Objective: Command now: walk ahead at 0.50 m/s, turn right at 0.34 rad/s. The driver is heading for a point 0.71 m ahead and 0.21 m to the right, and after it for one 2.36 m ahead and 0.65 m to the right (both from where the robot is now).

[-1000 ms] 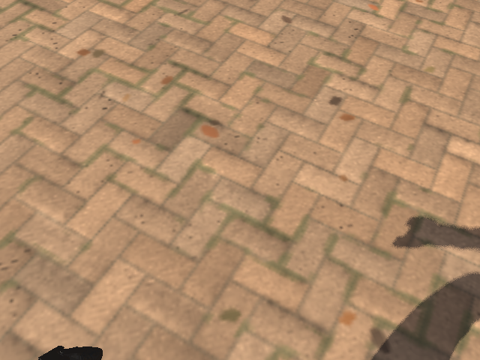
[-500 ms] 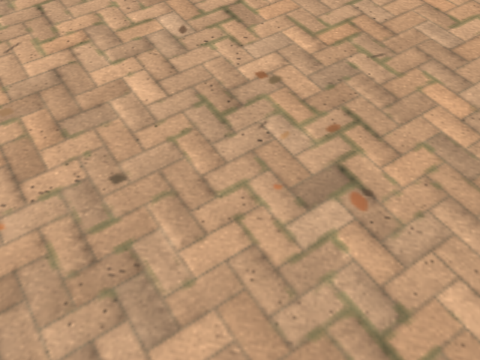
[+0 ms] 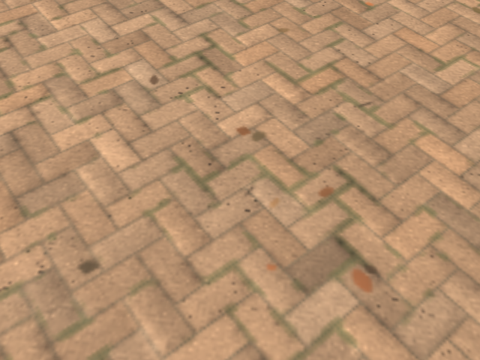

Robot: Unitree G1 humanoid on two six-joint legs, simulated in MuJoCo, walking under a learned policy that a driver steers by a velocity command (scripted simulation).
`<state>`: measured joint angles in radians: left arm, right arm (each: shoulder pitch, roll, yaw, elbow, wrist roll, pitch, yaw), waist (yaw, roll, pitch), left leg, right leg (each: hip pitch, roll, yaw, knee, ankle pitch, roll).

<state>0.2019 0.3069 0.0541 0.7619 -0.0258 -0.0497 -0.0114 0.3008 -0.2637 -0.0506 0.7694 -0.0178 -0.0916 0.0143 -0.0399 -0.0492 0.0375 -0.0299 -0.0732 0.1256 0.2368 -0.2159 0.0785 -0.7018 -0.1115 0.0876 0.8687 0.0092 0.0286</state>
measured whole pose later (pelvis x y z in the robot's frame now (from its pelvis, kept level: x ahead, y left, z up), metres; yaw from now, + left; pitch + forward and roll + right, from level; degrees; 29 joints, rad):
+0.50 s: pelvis +0.29 -0.06 +0.00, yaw -17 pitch +2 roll +0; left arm 0.31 0.29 0.06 0.69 -0.02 -0.05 -0.01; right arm 0.11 -0.31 -0.04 0.67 -0.02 -0.09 0.00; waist 0.04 0.02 0.05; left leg -0.65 0.10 -0.10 0.86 -0.17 -0.07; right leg -0.19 0.12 0.10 0.35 -0.19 -0.10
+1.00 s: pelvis +0.55 -0.10 +0.00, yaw -32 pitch +1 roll +1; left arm 0.15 0.30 0.06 0.63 0.00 -0.03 0.00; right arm 0.33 -0.27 -0.05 0.82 0.00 -0.08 0.01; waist -0.07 -0.04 0.05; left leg -0.11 -0.02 0.08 0.30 -0.21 0.03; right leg -0.62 -0.07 0.07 0.84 -0.19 0.03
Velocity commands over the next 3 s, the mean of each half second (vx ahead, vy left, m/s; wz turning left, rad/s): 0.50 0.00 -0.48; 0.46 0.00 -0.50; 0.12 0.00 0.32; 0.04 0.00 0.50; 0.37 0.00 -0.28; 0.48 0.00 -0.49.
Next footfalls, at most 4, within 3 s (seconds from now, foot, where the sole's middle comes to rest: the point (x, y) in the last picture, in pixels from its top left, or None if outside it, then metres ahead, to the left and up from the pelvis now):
0.22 right None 0.30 -0.14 -0.78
0.68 left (238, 315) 0.61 -0.01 -0.78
1.12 right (344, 294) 0.67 -0.33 -0.78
1.52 left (256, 282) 0.72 -0.07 -0.78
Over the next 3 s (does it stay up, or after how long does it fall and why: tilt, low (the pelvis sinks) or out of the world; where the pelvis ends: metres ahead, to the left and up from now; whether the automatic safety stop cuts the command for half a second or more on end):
stays up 1.05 -0.30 -0.02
